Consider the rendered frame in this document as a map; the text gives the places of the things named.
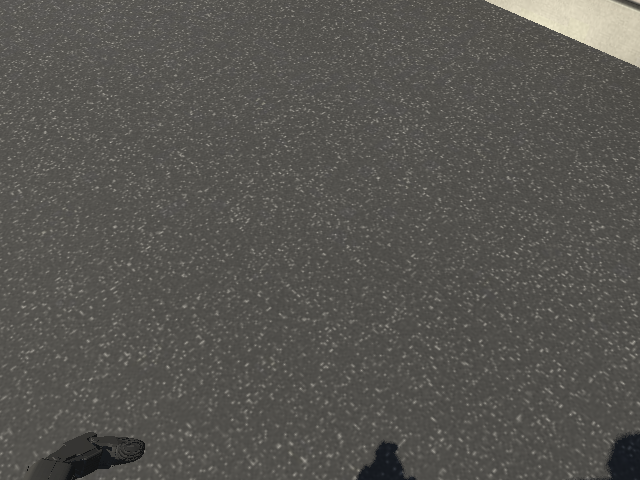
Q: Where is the robot left hand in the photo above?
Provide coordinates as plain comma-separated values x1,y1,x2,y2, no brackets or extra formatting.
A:
23,432,145,480

